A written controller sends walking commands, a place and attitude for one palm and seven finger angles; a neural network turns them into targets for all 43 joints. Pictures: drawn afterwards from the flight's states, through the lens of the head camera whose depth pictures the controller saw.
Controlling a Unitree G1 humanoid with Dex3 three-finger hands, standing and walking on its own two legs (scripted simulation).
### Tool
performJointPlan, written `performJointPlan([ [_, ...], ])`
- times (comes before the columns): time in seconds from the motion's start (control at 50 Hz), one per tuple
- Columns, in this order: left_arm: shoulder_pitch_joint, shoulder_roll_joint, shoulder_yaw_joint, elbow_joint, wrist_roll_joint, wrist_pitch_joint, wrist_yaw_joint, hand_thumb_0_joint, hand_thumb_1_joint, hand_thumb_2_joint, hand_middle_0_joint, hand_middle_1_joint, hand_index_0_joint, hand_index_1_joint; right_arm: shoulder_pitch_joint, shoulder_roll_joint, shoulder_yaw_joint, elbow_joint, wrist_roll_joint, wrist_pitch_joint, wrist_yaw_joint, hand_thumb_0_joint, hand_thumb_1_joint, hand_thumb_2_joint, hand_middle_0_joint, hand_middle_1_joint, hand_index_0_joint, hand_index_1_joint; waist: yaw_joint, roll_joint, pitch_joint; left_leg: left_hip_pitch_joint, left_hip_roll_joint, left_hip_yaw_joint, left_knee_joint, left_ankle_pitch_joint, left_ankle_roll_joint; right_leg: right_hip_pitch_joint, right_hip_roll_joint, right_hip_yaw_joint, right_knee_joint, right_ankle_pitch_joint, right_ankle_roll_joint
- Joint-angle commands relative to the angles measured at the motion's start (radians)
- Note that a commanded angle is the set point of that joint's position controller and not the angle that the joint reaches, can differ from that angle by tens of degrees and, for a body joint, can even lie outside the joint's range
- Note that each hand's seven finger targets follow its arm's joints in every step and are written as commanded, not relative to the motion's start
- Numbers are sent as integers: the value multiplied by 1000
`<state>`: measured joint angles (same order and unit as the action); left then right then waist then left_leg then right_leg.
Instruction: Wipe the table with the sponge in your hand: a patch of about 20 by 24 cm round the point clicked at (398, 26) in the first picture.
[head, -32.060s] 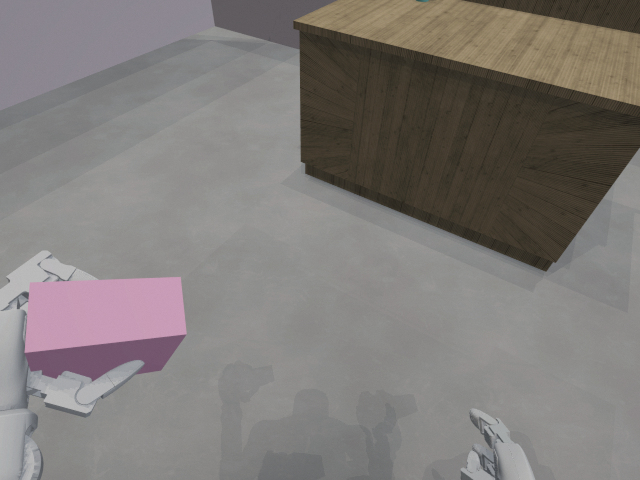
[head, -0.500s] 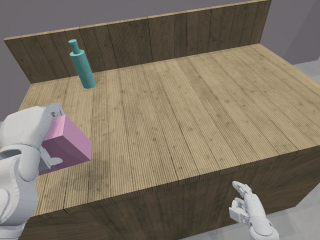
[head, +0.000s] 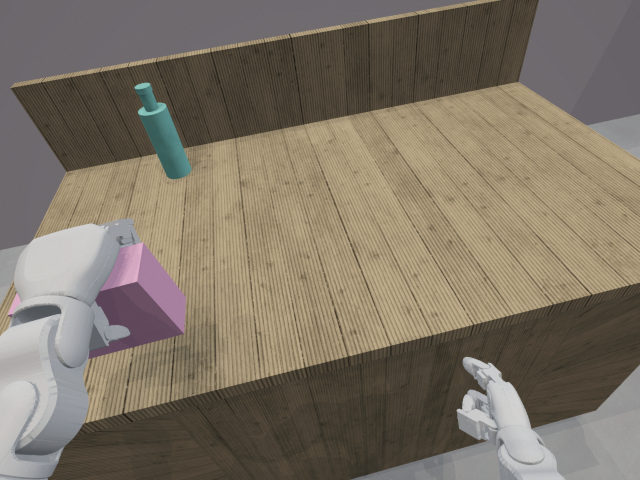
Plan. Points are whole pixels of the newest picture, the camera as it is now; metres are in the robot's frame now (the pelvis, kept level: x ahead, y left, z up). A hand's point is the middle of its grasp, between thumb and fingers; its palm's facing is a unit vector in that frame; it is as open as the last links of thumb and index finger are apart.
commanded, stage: turn the palm down, sponge in hand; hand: left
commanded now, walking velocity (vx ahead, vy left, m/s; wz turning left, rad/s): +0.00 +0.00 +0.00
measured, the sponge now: (117, 312) +0.23 +0.30 +0.12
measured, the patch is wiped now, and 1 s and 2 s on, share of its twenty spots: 0.00 0.00 0.00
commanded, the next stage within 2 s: move the sponge above the wiping area in 0.04 s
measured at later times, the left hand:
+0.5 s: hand (117, 294) +0.24 +0.28 +0.15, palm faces +0.07 -0.04 -1.00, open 9.9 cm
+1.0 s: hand (131, 289) +0.26 +0.29 +0.13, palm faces +0.06 -0.05 -1.00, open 9.9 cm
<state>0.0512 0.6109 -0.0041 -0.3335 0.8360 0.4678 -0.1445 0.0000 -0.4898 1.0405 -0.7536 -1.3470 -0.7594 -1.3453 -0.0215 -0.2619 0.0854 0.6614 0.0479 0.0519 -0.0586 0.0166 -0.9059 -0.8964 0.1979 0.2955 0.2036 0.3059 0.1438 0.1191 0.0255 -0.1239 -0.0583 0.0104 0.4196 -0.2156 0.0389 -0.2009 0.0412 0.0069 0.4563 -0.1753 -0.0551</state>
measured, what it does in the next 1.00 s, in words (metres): stands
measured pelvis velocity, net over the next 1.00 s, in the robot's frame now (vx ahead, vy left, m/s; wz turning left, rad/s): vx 0.01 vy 0.00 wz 0.00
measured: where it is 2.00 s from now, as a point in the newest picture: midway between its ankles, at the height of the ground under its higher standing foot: outside the picture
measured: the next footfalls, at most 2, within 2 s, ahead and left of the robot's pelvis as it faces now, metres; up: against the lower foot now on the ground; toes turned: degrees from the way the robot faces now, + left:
none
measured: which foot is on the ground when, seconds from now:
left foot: down 0.00-1.00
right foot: down 0.00-1.00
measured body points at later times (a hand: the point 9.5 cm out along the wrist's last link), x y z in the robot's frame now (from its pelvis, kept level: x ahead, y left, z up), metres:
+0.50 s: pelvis +0.00 -0.01 +0.00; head -0.01 -0.07 +0.44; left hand +0.23 +0.28 +0.20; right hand +0.26 -0.21 -0.08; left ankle +0.01 +0.10 -0.74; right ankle +0.05 -0.08 -0.74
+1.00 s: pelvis +0.01 +0.00 +0.00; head -0.01 -0.05 +0.45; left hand +0.25 +0.28 +0.19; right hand +0.26 -0.19 -0.08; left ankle +0.01 +0.10 -0.74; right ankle +0.05 -0.08 -0.74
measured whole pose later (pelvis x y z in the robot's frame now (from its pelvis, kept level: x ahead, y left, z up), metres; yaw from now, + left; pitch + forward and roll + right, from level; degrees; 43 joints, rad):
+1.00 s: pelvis +0.01 +0.00 +0.00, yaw +0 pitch -4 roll +1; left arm 0.00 0.56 -0.04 -0.15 0.87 0.34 -0.09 0.00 -0.49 1.04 -0.75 -1.35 -0.76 -1.35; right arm 0.01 -0.26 0.07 0.68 0.04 0.01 -0.09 0.02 -0.91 -0.90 0.20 0.30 0.20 0.30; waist 0.13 0.10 0.02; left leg -0.12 -0.05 0.01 0.41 -0.22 0.04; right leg -0.19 0.05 0.01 0.44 -0.17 -0.06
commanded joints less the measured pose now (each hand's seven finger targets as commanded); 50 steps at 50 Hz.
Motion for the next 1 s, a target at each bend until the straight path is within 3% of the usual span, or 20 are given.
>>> performJointPlan([
  [0.0,-248,251,175,-175,38,-17,44,0,100,1300,-1200,-1600,-1200,-1600,-232,-83,-39,-194,-5,-56,-15,0,-900,-900,200,300,200,300,-5,-63,-201,-42,34,-117,-66,127,-2,119,-49,157,-84,-21,-20],
  [0.02,-251,272,206,-190,35,-16,48,0,100,1300,-1200,-1600,-1200,-1600,-273,-80,-34,-199,1,-67,-15,0,-900,-900,200,300,200,300,0,-63,-189,-42,35,-121,-57,104,-2,107,-37,208,-94,-57,-34],
  [0.1,-247,258,181,-173,32,-30,51,0,100,1300,-1200,-1600,-1200,-1600,-230,-85,-41,-195,-6,-61,-19,0,-900,-900,200,300,200,300,-6,-62,-203,-42,29,-113,-51,113,-2,113,-54,179,-93,-47,-20],
  [0.12,-253,282,215,-195,34,-32,58,0,100,1300,-1200,-1600,-1200,-1600,-270,-80,-39,-199,-2,-75,-20,0,-900,-900,200,300,200,300,1,-61,-204,-35,28,-113,-35,103,-2,104,-44,231,-101,-77,-34],
  [0.18,-257,277,199,-131,40,-35,59,0,100,1300,-1200,-1600,-1200,-1600,-224,-91,-41,-187,-9,-69,-23,0,-900,-900,200,300,200,300,-3,-71,-204,-45,25,-111,-41,112,-3,110,-56,193,-94,-53,-23],
  [0.22,-259,313,241,-148,36,-41,69,0,100,1300,-1200,-1600,-1200,-1600,-259,-88,-42,-191,-2,-78,-25,0,-900,-900,200,300,200,300,1,-47,-199,-44,23,-110,-27,99,-4,104,-49,242,-102,-85,-36],
  [0.26,-263,260,191,-124,30,-50,66,0,100,1300,-1200,-1600,-1200,-1600,-222,-86,-44,-187,-6,-78,-27,0,-900,-900,200,300,200,300,-12,-60,-203,-46,24,-106,-28,107,-5,110,-62,206,-97,-59,-24],
  [0.32,-282,298,220,-97,30,-52,66,0,100,1300,-1200,-1600,-1200,-1600,-249,-90,-44,-186,0,-82,-34,0,-900,-900,200,300,200,300,-12,-64,-174,-46,22,-104,-22,74,-4,79,-55,246,-119,-117,-32],
  [0.36,-287,254,176,-92,28,-71,63,0,100,1300,-1200,-1600,-1200,-1600,-215,-89,-48,-184,-4,-86,-35,0,-900,-900,200,300,200,300,-20,-52,-195,-40,22,-102,-20,88,-3,92,-65,210,-109,-88,-23],
  [0.42,-288,300,223,-95,30,-90,67,0,100,1300,-1200,-1600,-1200,-1600,-241,-89,-49,-185,-1,-97,-38,0,-900,-900,200,300,200,300,-14,-63,-191,-35,21,-106,-16,85,-3,91,-57,249,-117,-101,-33],
  [0.46,-269,258,188,-104,29,-107,71,0,100,1300,-1200,-1600,-1200,-1600,-208,-85,-52,-185,-9,-99,-36,0,-900,-900,200,300,200,300,-12,-45,-218,-30,22,-105,-20,105,-5,111,-68,208,-103,-64,-25],
  [0.5,-243,287,222,-84,34,-112,80,0,100,1300,-1200,-1600,-1200,-1600,-197,-94,-57,-178,-13,-93,-35,0,-900,-900,200,300,200,300,-5,-52,-214,-33,23,-111,-24,131,-6,121,-66,208,-94,-14,-27],
  [0.52,-239,308,258,-104,29,-111,90,0,100,1300,-1200,-1600,-1200,-1600,-233,-89,-54,-183,-9,-103,-32,0,-900,-900,200,300,200,300,5,-59,-212,-33,23,-112,-15,121,-8,119,-60,252,-101,-38,-40],
  [0.6,-222,279,237,-68,22,-101,103,0,100,1300,-1200,-1600,-1200,-1600,-194,-96,-61,-179,-11,-87,-31,0,-900,-900,200,300,200,300,-3,-71,-205,-43,27,-104,-27,130,-9,120,-68,204,-92,0,-24],
  [0.62,-221,307,270,-77,18,-96,109,0,100,1300,-1200,-1600,-1200,-1600,-233,-94,-57,-179,-5,-96,-30,0,-900,-900,200,300,200,300,3,-55,-191,-40,26,-107,-18,118,-10,106,-58,249,-104,-33,-39],
  [0.76,-341,223,136,-26,43,-102,84,0,100,1300,-1200,-1600,-1200,-1600,-196,-93,-54,-168,0,-99,-45,0,-900,-900,200,300,200,300,-36,-43,-191,-22,23,-110,-45,67,-5,72,-55,176,-116,-83,-23],
  [0.86,-360,219,141,-31,67,-143,93,0,100,1300,-1200,-1600,-1200,-1600,-184,-83,-54,-164,-10,-110,-47,0,-900,-900,200,300,200,300,-21,-63,-231,-5,27,-123,-65,100,-5,109,-49,162,-103,-33,-29],
  [0.92,-377,282,210,-33,79,-135,120,0,100,1300,-1200,-1600,-1200,-1600,-213,-87,-53,-161,-8,-103,-41,0,-900,-900,200,300,200,300,-2,-28,-231,-5,30,-129,-73,129,-10,127,-37,198,-101,-3,-48],
  [0.96,-340,217,172,-34,72,-123,130,0,100,1300,-1200,-1600,-1200,-1600,-194,-82,-56,-162,-14,-95,-29,0,-900,-900,200,300,200,300,1,-31,-248,-5,33,-122,-75,190,-17,151,-46,156,-88,67,-41],
  [0.98,-302,244,201,-10,74,-108,135,0,100,1300,-1200,-1600,-1200,-1600,-191,-91,-60,-153,-16,-86,-25,0,-900,-900,200,300,200,300,11,-37,-255,-6,31,-126,-78,209,-20,160,-42,155,-85,86,-41],
])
